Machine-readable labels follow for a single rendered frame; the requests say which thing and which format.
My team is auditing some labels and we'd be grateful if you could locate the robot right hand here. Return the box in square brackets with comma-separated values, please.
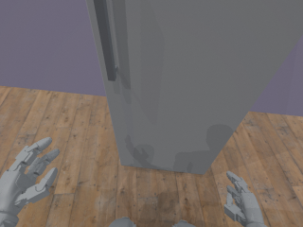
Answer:
[223, 170, 264, 227]

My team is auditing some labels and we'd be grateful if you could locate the handle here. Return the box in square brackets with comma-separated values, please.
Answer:
[93, 0, 117, 81]

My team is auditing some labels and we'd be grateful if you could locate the robot left hand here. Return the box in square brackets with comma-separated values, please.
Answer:
[0, 137, 60, 216]

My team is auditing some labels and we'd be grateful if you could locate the fridge door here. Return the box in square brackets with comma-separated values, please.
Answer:
[86, 0, 303, 175]

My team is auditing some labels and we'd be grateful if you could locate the robot left forearm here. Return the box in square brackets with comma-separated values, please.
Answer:
[0, 211, 19, 227]

